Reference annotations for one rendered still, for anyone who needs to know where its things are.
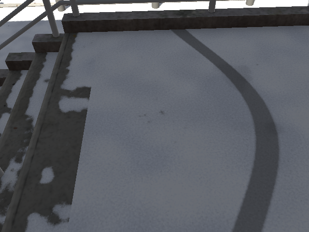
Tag stairs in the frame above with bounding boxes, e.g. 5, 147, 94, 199
0, 52, 59, 232

